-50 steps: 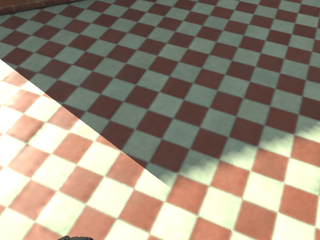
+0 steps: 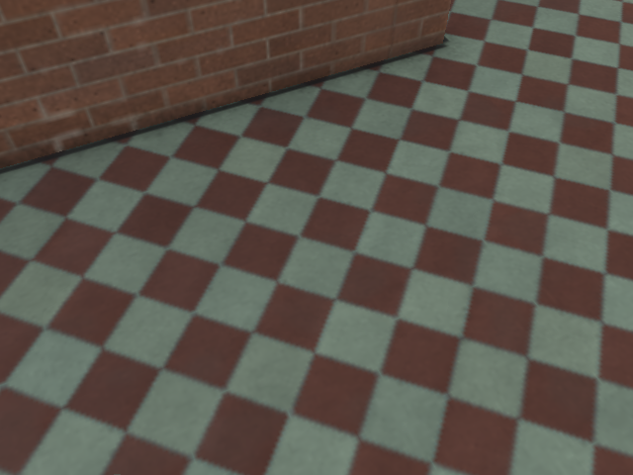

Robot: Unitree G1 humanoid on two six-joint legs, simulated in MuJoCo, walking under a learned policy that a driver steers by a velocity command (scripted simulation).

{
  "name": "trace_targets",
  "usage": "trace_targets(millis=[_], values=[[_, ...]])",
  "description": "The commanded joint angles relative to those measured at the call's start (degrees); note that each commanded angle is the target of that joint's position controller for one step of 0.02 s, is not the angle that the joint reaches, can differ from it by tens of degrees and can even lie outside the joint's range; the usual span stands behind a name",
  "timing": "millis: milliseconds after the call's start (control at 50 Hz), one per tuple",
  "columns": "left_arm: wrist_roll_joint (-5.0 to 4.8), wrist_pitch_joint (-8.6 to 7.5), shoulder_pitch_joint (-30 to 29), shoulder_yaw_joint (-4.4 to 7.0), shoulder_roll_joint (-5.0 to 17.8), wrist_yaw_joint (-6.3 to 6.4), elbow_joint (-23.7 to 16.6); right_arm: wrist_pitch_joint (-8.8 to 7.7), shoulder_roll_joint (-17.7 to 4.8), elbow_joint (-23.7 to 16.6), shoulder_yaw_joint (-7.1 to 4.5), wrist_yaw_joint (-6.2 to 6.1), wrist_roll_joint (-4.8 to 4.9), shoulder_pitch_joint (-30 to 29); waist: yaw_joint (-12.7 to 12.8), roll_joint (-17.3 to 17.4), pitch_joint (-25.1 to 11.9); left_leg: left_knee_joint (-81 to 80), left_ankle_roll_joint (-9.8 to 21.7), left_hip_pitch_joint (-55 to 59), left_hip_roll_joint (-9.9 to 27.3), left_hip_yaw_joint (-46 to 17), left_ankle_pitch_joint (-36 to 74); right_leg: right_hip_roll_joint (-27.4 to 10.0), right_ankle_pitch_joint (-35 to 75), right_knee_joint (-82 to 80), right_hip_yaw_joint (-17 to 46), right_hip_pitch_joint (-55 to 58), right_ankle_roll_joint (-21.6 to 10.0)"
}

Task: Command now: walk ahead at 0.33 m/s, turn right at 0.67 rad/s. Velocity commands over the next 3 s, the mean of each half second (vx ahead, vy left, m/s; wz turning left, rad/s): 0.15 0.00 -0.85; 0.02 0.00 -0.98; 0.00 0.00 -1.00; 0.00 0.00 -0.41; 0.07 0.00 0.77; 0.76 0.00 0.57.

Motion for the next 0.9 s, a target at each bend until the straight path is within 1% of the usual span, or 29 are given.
trace_targets(millis=[20,40,60,80,100,120,160,200,240,280,300,340,400,440,460,480,500,520,540,560,580,600,640,680,700,740,820,860,900], values=[[-0.05,1.35,28.09,4.7,11.67,1.11,4.34,0.32,-10.83,-8.29,-2.31,-0.36,-0.27,-13.26,16.61,-1.85,-11.85,45.02,-6.08,-24.51,1.84,-2.04,19.99,-3.17,12.31,-6.11,8.27,40.35,-5.29],[3.27,1.08,22.02,3.76,13.51,1.84,1.45,-0.1,-2.66,-10.44,-0.26,1.6,-1.97,-3.89,6.1,-17.49,-14.07,64.89,-6.81,-41.69,-4.21,-10.17,-14.53,-12.38,42.33,3.06,28.21,48.82,-13.12],[5.34,1.27,17.31,4.43,15.5,2.29,-2.75,-0.87,-4.53,-11.71,0.07,3.1,-0.61,3.33,4.77,-12.88,-27.8,71.33,-5.6,-44.83,-3.56,-21.28,-11.62,-21.54,32.0,-4.49,45.03,54.43,-22.47],[3.76,2.12,10.24,4.97,14.2,2.62,-7.28,-0.85,-9.33,-13.25,-0.82,3.59,0.25,-0.45,4.34,-2.19,-25.3,67.31,-3.11,-46.54,-1.02,-22.21,-5.89,-20.03,7.77,-9.75,45.9,47.97,-22.59],[1.18,2.77,5.81,4.41,11.88,2.78,-8.53,-0.09,-11.12,-14.1,-1.76,3.15,-0.13,-5.55,2.18,7.34,-15.88,60.99,-2.78,-47.03,1.1,-20.69,-2.45,-15.91,-8.65,-13.91,42.35,36.06,-19.32],[0.18,3.07,4.07,3.7,10.36,2.88,-9.38,1.05,-11.21,-14.71,-2.17,2.44,-0.79,-7.51,0.6,9.8,-11.71,56.3,-3.18,-45.19,2.38,-20.26,-0.75,-13.98,-13.9,-16.26,40.98,27.26,-17.34],[0.3,3.67,3.7,3.76,9.85,3.22,-10.12,2.92,-10.72,-16.14,-2.64,1.57,-1.46,-9.11,-0.53,6.45,-7.21,45.79,-4.4,-39.84,3.74,-19.99,0.1,-8.54,-9.05,-16.73,34.85,15.96,-14.65],[0.43,4.23,5.79,4.32,10.9,4.32,-10.13,3.07,-7.72,-17.74,-2.19,0.81,-2.0,-11.57,0.18,4.89,-8.88,35.95,-5.68,-36.71,2.42,-18.29,3.53,-4.37,4.34,-13.19,29.06,13.35,-12.61],[-0.08,5.59,7.76,5.05,12.46,5.82,-10.14,3.48,-6.05,-19.17,-1.88,0.26,-1.35,-14.61,1.2,2.2,-13.16,28.45,-7.09,-35.94,0.47,-18.45,7.83,-3.47,8.18,-10.5,28.99,16.59,-10.48],[-0.91,7.23,7.65,5.43,12.84,6.99,-11.12,4.06,-6.34,-19.95,-2.06,0.08,-0.43,-16.98,1.95,-0.93,-15.29,23.78,-7.52,-36.35,-0.25,-19.88,11.8,-2.91,-0.89,-9.7,30.69,19.67,-7.57],[-1.14,7.82,7.42,5.53,12.76,7.33,-11.76,4.22,-6.78,-20.31,-2.27,0.11,-0.18,-18.49,2.5,-2.3,-14.67,21.55,-7.37,-36.74,-0.47,-20.43,12.91,-2.57,-6.99,-9.92,31.91,20.16,-6.34],[-1.01,8.6,7.6,5.73,12.46,7.6,-12.75,4.02,-7.25,-21.04,-2.63,0.39,-0.02,-21.55,3.82,-4.76,-12.24,16.99,-6.85,-36.72,-0.84,-21.26,13.57,-2.16,-15.87,-10.4,34.59,20.48,-5.12],[-0.48,9.06,8.18,6.12,11.99,7.61,-13.94,2.74,-7.9,-21.6,-3.14,1.24,0.07,-23.95,5.08,-7.15,-10.4,9.42,-5.95,-33.77,-1.24,-22.33,12.93,-2.5,-16.9,-8.84,38.67,22.26,-4.97],[-0.53,9.08,6.96,6.23,11.68,7.38,-15.18,1.93,-9.14,-20.72,-3.93,1.94,0.26,-21.83,4.11,-8.15,-10.58,1.38,-4.92,-27.44,-0.91,-22.61,13.33,-2.14,-14.28,-6.54,40.92,22.31,-4.0],[-0.82,9.16,5.78,6.13,11.25,7.19,-15.84,1.68,-9.56,-19.76,-4.4,2.23,0.44,-19.54,2.85,-7.96,-10.48,-5.14,-4.15,-22.34,0.17,-21.6,17.73,-0.79,-16.31,-4.48,40.87,20.79,-2.88],[-1.17,9.3,7.21,5.51,9.12,6.85,-15.9,1.78,-10.3,-18.98,-4.85,2.31,0.23,-17.99,3.13,-3.37,-11.95,-10.7,-1.77,-14.04,5.54,-23.1,24.07,2.67,-31.27,1.98,37.73,16.55,-0.84],[-0.56,9.46,13.05,4.47,5.44,6.59,-15.05,2.69,-13.18,-20.48,-5.37,1.92,-0.96,-19.19,6.42,8.13,-15.16,-7.94,4.23,-4.13,18.83,-33.46,32.6,8.89,-48.53,15.78,28.03,7.73,1.77],[-0.87,8.68,13.59,5.61,10.14,5.75,-17.03,3.44,-13.89,-21.12,-5.58,2.05,-3.15,-18.57,7.52,19.14,-15.2,-10.0,12.5,-5.93,27.55,-44.61,35.84,9.87,-51.53,27.47,21.42,-0.56,4.33],[-0.53,8.12,11.83,6.89,15.54,5.28,-16.15,3.48,-11.36,-22.03,-5.58,1.8,-2.62,-19.61,6.12,16.21,-12.45,-11.35,14.23,-8.57,27.45,-43.94,30.69,4.63,-45.89,35.09,18.57,-3.73,7.12],[-0.84,8.48,11.63,7.35,16.72,5.27,-14.72,3.84,-8.74,-22.77,-4.9,1.35,-1.92,-21.64,5.74,11.85,-9.78,-10.72,11.81,-10.81,22.78,-36.33,23.74,2.47,-40.64,37.84,17.0,-4.26,7.97],[-0.6,9.28,12.47,7.12,15.39,5.63,-13.39,4.5,-7.86,-23.38,-4.41,0.86,-1.34,-22.45,5.75,8.43,-8.58,-10.19,9.52,-12.71,19.3,-31.17,20.06,1.52,-37.0,41.63,15.45,-4.15,8.62],[-0.38,9.77,13.35,6.62,13.95,5.62,-13.23,4.95,-8.14,-23.64,-4.19,0.41,-0.92,-22.99,5.59,7.38,-6.82,-10.65,9.05,-15.13,17.8,-27.6,20.97,1.0,-34.56,45.4,13.36,-4.55,9.17],[-0.83,9.73,11.6,5.56,11.18,5.5,-14.4,5.41,-8.86,-23.1,-4.07,-0.1,-1.47,-21.61,4.54,8.15,-5.18,-12.08,9.1,-16.01,15.78,-21.35,23.85,-1.33,-31.31,44.25,8.76,-5.35,9.77],[-1.13,9.36,8.32,4.98,9.83,5.58,-15.72,5.87,-9.65,-21.98,-4.4,-0.25,-1.98,-18.76,2.32,10.14,-6.01,-12.44,10.37,-11.63,16.63,-18.69,25.67,-4.04,-30.03,39.97,6.88,-7.26,10.83],[-1.06,9.24,7.24,4.87,9.59,5.5,-16.22,6.04,-10.11,-21.48,-4.64,-0.23,-1.98,-17.64,1.5,10.58,-6.73,-12.51,11.14,-9.64,17.71,-18.16,26.25,-5.22,-30.18,38.05,6.67,-7.53,11.29],[-0.79,9.09,6.15,4.7,9.05,5.18,-16.81,6.23,-11.29,-20.7,-5.24,0.05,-1.78,-16.87,0.86,10.96,-7.9,-12.55,12.03,-7.44,19.72,-16.7,26.81,-7.09,-30.64,33.99,6.34,-6.58,11.53],[-0.49,9.21,5.69,4.5,8.08,4.38,-16.59,6.19,-13.18,-19.87,-6.25,1.06,-1.24,-18.79,1.4,11.65,-8.68,-12.51,11.21,-10.03,21.58,-11.23,25.3,-8.23,-29.99,23.96,3.74,1.63,9.65],[-0.59,9.61,5.84,4.81,8.36,3.91,-16.23,5.94,-13.66,-19.29,-6.64,1.74,-0.66,-19.38,1.84,12.15,-8.64,-11.77,10.19,-11.12,22.41,-8.82,25.03,-7.68,-30.5,18.38,1.88,6.27,8.09],[-0.72,10.27,5.85,5.29,8.77,3.38,-16.24,5.55,-13.97,-18.51,-7.03,2.42,0.29,-18.97,2.22,12.34,-8.82,-9.82,8.82,-10.24,23.87,-7.63,25.21,-7.01,-31.11,12.2,0.67,9.74,6.15]])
